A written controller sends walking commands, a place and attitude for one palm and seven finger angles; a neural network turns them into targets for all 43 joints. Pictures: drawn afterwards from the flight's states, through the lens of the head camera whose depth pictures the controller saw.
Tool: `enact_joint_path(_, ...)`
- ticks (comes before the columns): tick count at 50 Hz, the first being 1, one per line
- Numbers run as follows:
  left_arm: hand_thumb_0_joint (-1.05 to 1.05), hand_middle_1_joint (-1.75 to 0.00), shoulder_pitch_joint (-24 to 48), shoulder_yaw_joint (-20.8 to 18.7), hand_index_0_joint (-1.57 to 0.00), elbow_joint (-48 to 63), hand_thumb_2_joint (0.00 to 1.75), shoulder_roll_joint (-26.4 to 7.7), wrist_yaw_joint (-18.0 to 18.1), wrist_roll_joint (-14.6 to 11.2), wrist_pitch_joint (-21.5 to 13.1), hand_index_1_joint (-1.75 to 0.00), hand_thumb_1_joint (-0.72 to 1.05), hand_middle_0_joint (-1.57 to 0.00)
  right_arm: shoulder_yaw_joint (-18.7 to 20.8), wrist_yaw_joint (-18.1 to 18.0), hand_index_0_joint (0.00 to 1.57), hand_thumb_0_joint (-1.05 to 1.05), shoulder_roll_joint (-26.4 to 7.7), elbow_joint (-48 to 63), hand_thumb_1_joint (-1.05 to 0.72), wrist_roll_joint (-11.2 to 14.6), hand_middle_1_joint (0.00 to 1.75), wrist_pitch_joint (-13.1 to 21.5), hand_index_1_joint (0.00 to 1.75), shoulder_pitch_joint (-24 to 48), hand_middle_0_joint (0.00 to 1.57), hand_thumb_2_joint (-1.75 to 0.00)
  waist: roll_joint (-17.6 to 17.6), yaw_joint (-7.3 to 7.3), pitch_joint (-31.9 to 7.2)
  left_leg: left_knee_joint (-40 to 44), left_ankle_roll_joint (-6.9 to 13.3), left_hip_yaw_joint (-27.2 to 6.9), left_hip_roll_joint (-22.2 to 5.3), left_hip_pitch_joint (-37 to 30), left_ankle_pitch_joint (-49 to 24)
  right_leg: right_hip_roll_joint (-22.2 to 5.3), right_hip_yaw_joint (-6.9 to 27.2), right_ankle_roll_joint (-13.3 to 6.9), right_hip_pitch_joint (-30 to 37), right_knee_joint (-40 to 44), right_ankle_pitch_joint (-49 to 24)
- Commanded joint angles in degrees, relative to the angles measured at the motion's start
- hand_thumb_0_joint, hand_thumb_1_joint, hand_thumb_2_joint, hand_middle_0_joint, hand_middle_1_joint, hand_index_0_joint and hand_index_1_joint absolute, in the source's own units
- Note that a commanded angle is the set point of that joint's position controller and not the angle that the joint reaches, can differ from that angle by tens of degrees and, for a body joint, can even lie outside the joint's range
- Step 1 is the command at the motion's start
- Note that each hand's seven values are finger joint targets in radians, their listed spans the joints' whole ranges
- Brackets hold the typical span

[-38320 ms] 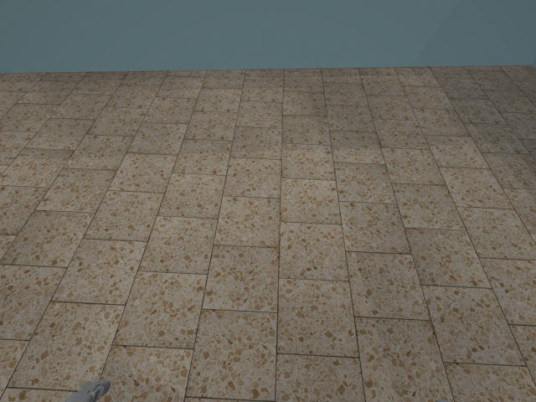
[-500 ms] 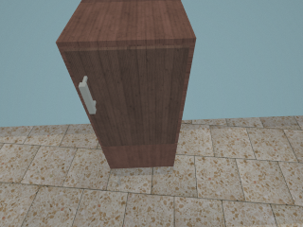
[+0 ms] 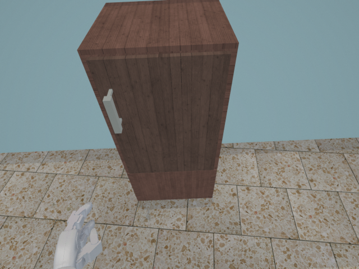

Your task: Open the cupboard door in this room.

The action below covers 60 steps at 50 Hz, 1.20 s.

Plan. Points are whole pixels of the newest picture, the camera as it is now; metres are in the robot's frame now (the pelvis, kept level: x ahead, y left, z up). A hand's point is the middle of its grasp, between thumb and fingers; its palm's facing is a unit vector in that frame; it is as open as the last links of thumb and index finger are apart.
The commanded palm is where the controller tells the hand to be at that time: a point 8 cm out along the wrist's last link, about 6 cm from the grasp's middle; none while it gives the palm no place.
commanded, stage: raise the hand with hooked fingers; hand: left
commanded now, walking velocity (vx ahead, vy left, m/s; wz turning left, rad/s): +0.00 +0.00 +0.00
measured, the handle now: (114, 111) +0.58 +0.24 +0.01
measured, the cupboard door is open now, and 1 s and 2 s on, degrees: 0 0 0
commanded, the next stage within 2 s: move the hooked fingers beside the handle in 1.92 s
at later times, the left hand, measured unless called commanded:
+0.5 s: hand (92, 246) +0.18 +0.20 -0.01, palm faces +0.00 -1.00 -0.07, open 10.2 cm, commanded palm +0.15 +0.27 -0.02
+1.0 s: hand (77, 222) +0.23 +0.25 -0.01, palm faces +0.04 -1.00 -0.05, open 13.0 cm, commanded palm +0.20 +0.31 +0.01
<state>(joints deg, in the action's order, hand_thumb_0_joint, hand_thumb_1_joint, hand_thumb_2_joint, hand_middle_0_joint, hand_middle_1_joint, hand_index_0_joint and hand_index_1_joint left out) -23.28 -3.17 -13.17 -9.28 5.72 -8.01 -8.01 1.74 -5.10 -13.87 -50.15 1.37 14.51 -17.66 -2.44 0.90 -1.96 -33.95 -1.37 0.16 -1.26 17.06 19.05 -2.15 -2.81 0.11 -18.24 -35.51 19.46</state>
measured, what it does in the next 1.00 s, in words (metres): lowers itself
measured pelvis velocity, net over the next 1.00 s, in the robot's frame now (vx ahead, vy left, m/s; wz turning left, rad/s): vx -0.03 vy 0.02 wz -0.01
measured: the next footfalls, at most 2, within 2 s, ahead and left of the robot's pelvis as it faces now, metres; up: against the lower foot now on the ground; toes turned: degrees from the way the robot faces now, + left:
none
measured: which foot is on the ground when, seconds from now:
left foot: down 0.00-1.00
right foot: down 0.00-1.00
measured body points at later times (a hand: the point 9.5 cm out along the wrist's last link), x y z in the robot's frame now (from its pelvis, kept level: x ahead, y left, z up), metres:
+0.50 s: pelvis -0.05 +0.01 -0.09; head +0.02 +0.02 +0.35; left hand +0.17 +0.25 -0.01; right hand +0.16 -0.18 -0.16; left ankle -0.02 +0.14 -0.73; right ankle -0.01 -0.12 -0.73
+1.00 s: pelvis -0.03 +0.02 -0.06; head +0.03 +0.03 +0.39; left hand +0.22 +0.30 +0.00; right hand +0.13 -0.24 -0.12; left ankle -0.02 +0.14 -0.73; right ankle -0.01 -0.12 -0.73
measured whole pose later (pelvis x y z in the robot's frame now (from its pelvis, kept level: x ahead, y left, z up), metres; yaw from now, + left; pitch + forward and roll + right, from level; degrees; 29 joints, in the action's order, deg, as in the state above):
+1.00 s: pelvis -0.03 +0.02 -0.06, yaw +0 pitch +12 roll -2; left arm -12.1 -17.0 -7.5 -17.6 -17.9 -18.1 -17.4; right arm -0.5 -4.9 -15.0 -30.5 1.7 13.2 -15.2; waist -0.4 0.9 -5.6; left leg -60.1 -0.4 -1.2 -2.2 44.3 28.1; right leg -1.6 -3.1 0.8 -43.3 -57.0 25.8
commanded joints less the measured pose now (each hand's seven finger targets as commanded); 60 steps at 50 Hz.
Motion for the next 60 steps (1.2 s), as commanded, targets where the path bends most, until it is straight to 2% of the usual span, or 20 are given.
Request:
enact_joint_path(1,0.0,-0.45,-5.27,-3.36,-0.22,-1.74,0.8,1.17,-8.42,-2.15,-15.35,-0.45,0.67,-0.22,3.23,1.68,0.2,0.0,-6.21,15.47,-0.9,-1.21,0.3,5.93,0.3,7.92,0.2,-0.9,21.07,-2.45,2.41,-7.25,1.7,0.01,2.17,16.12,-2.9,1.57,-1.95,0.2,-16.32,-2.8,3.65)
enact_joint_path(3,0.0,-0.48,-10.8,-5.55,-0.22,-0.6,0.78,0.84,-15.4,-5.22,-23.72,-0.48,0.62,-0.22,3.94,3.68,0.2,0.0,-6.41,19.03,-0.9,-1.79,0.3,6.07,0.3,9.2,0.2,-0.9,17.56,-5.23,-3.94,-12.65,0.84,1.1,2.98,20.85,-3.74,1.48,-0.73,-0.66,-15.0,-9.4,-1.65)
enact_joint_path(4,0.0,-0.5,-12.74,-9.05,-0.22,-2.15,0.77,-1.64,-19.71,-6.48,-26.67,-0.5,0.6,-0.22,4.51,4.95,0.2,0.0,-6.83,20.71,-0.9,-1.34,0.3,5.51,0.3,8.87,0.2,-0.9,11.63,-6.81,-6.91,-15.14,0.2,1.5,3.56,21.95,-5.9,1.21,0.05,-1.76,-13.17,-13.38,-6.4)
enact_joint_path(7,0.0,-0.54,-8.27,-12.09,-0.23,4.97,0.74,-6.51,-24.19,-6.82,-27.19,-0.54,0.53,-0.23,4.49,5.56,0.2,0.0,-7.25,27.27,-0.9,-1.22,0.3,3.52,0.3,11.6,0.2,-0.9,2.56,-7.59,-14.45,-19.89,0.86,3.97,4.33,26.21,-6.4,0.64,1.29,-2.12,-14.12,-18.96,-9.84)
enact_joint_path(10,0.0,-0.58,1.14,-12.09,-0.23,18.11,0.71,-8.7,-21.83,-7.15,-22.82,-0.58,0.46,-0.23,4.06,4.93,0.2,0.0,-7.12,32.35,-0.9,-1.04,0.3,1.54,0.3,11.98,0.2,-0.9,-0.53,-5.86,-16.83,-20.77,1.66,2.89,3.78,26.79,-2.66,1.61,1.9,-1.78,-17.51,-19.67,-3.62)
enact_joint_path(13,0.0,-0.63,9.05,-11.08,-0.24,32.14,0.68,-8.66,-17.41,-6.24,-24.29,-0.63,0.39,-0.24,3.38,4.14,0.2,0.0,-5.98,31.84,-0.9,-1.49,0.3,0.86,0.3,8.13,0.2,-0.9,-6.61,-2.21,-19.41,-23.24,2.4,0.62,2.17,22.71,-4.16,2.23,1.16,-1.71,-22.1,-20.96,-4.46)
enact_joint_path(15,0.0,-0.66,13.85,-8.88,-0.24,39.06,0.66,-8.47,-15.66,-5.06,-26.32,-0.66,0.34,-0.24,2.76,3.34,0.2,0.0,-6.15,30.71,-0.9,-2.14,0.3,0.68,0.3,6.75,0.2,-0.9,-5.75,0.14,-20.86,-24.76,2.74,-0.93,1.19,21.25,-4.06,2.85,0.52,-1.83,-25.59,-22.07,-3.08)
enact_joint_path(17,0.0,-0.69,13.14,-5.27,-0.24,37.08,0.64,-6.28,-16.52,-4.75,-27.5,-0.69,0.29,-0.24,2.03,2.79,0.2,0.0,-6.41,28.92,-0.9,-1.99,0.3,1.33,0.3,5.89,0.2,-0.9,-4.39,2.22,-17.8,-25.73,2.71,-1.98,0.72,22.63,-2.6,3.21,-0.14,-1.79,-28.81,-22.1,-1.31)
enact_joint_path(20,0.0,-0.74,14.48,-4.46,-0.25,29.74,0.61,-7.65,-20.67,-5.66,-24.42,-0.74,0.22,-0.25,1.09,1.8,0.2,0.0,-7.63,27.46,-0.9,-1.3,0.3,1.46,0.3,6.15,0.2,-0.9,0.16,4.03,-15.0,-26.32,2.7,-3.17,0.58,27.21,3.81,3.62,-0.34,-1.21,-30.01,-20.48,5.12)
enact_joint_path(24,0.0,-0.8,7.25,-10.54,-0.25,16.99,0.57,-11.93,-25.19,-7.43,-12.22,-0.8,0.13,-0.25,0.54,0.41,0.2,0.0,-8.22,28.52,-0.9,0.58,0.3,0.39,0.3,7.64,0.2,-0.9,1.57,-0.48,-15.42,-22.3,2.41,-2.73,1.6,30.12,7.56,3.27,0.52,-1.1,-24.52,-16.83,10.63)
enact_joint_path(28,0.0,-0.86,4.99,-18.26,-0.26,23.84,0.53,-14.43,-22.08,-10.77,-5.6,-0.86,0.04,-0.26,0.48,0.24,0.2,0.0,-6.49,31.28,-0.9,0.84,0.3,-0.82,0.3,8.94,0.2,-0.9,2.78,-4.54,-22.16,-18.43,2.15,-1.78,2.07,25.43,0.41,2.53,-0.42,-0.64,-15.42,-15.3,4.35)
enact_joint_path(31,0.0,-0.9,6.04,-20.58,-0.27,27.62,0.5,-14.54,-16.86,-11.1,-9.59,-0.9,-0.03,-0.27,0.29,0.52,0.2,0.0,-5.08,29.96,-0.9,0.23,0.3,-0.42,0.3,8.02,0.2,-0.9,1.28,-4.64,-20.3,-17.62,1.78,-1.99,1.43,23.94,-2.26,2.95,-1.36,-1.0,-16.15,-16.12,2.18)
enact_joint_path(33,0.0,-0.93,9.76,-18.83,-0.27,27.17,0.48,-13.83,-14.63,-9.67,-14.03,-0.93,-0.08,-0.27,0.2,0.89,0.2,0.0,-5.45,28.42,-0.9,-0.38,0.3,0.18,0.3,6.98,0.2,-0.9,0.08,-2.6,-15.74,-17.72,1.77,-2.18,1.15,24.94,0.09,2.95,-1.41,-1.07,-20.33,-16.12,4.99)
enact_joint_path(37,0.0,-0.99,15.37,-13.41,-0.28,19.8,0.44,-12.23,-17.56,-7.28,-19.2,-0.99,-0.17,-0.28,0.32,1.07,0.2,0.0,-7.87,26.44,-0.9,-0.42,0.3,1.25,0.3,5.17,0.2,-0.9,-0.7,1.16,-10.78,-18.37,2.0,-2.28,1.26,26.75,7.07,2.84,-1.1,-1.17,-26.21,-15.96,10.4)
enact_joint_path(40,0.0,-1.03,16.62,-13.51,-0.28,16.9,0.41,-14.19,-22.92,-8.91,-17.54,-1.03,-0.24,-0.28,0.81,0.35,0.2,0.0,-9.33,26.9,-0.9,0.56,0.3,1.78,0.3,4.08,0.2,-0.9,0.24,1.2,-13.19,-17.63,2.27,-1.81,1.57,25.68,8.05,2.62,0.12,-1.08,-23.39,-13.79,11.22)
enact_joint_path(42,0.0,-1.07,16.58,-16.35,-0.29,17.55,0.39,-17.45,-25.0,-10.05,-15.44,-1.07,-0.29,-0.29,0.97,-0.28,0.2,0.0,-9.8,27.44,-0.9,0.98,0.3,1.97,0.3,3.63,0.2,-0.9,-0.51,-0.13,-16.54,-16.42,2.38,-1.65,1.7,23.33,4.87,2.57,0.32,-1.09,-19.57,-12.91,8.11)
enact_joint_path(46,0.0,-1.12,16.78,-22.61,-0.29,20.39,0.35,-21.3,-24.07,-11.91,-13.59,-1.12,-0.38,-0.29,0.66,-0.43,0.2,0.0,-8.81,27.77,-0.9,0.83,0.3,1.75,0.3,3.9,0.2,-0.9,-3.71,-2.38,-19.29,-14.96,1.92,-1.82,1.43,18.73,-3.24,3.07,-1.03,-1.37,-15.57,-13.92,-0.23)
enact_joint_path(50,0.0,-1.18,18.44,-23.48,-0.3,17.85,0.31,-19.64,-21.14,-12.28,-14.61,-1.18,-0.48,-0.3,0.37,0.3,0.2,0.0,-8.3,27.12,-0.9,0.25,0.3,1.1,0.3,3.54,0.2,-0.9,-2.57,-1.82,-16.63,-15.08,1.51,-1.81,1.27,17.82,-7.99,3.61,-1.83,-1.34,-15.81,-14.53,-5.71)
enact_joint_path(54,0.0,-1.2,21.16,-19.97,-0.3,10.34,0.3,-17.63,-23.71,-10.95,-12.88,-1.2,-0.5,-0.3,0.23,0.81,0.2,0.0,-9.15,26.62,-0.9,0.31,0.3,0.12,0.3,2.44,0.2,-0.9,-1.86,0.17,-13.54,-15.5,1.58,-1.41,1.28,18.73,-7.89,3.76,-1.66,-1.14,-17.01,-13.86,-7.27)
enact_joint_path(60,0.0,-1.2,30.01,-23.54,-0.3,10.98,0.3,-24.22,-29.55,-11.9,-10.83,-1.2,-0.5,-0.3,0.05,-0.09,0.2,0.0,-9.86,26.93,-0.9,0.65,0.3,-0.29,0.3,2.63,0.2,-0.9,-2.38,-0.56,-19.81,-14.88,1.82,-1.42,1.29,15.23,-11.42,3.57,-0.79,-1.26,-12.33,-12.82,-11.46)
